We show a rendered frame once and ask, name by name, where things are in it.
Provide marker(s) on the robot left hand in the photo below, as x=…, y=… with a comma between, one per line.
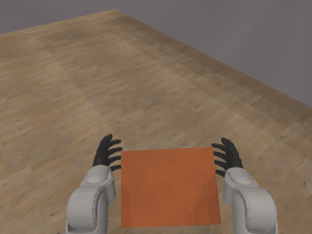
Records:
x=103, y=153

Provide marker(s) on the carton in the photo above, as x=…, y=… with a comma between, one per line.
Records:
x=169, y=187

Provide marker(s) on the robot left forearm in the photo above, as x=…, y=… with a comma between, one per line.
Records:
x=87, y=207

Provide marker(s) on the robot right forearm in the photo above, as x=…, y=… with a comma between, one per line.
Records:
x=254, y=210

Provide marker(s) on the robot right hand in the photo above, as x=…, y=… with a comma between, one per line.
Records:
x=231, y=157

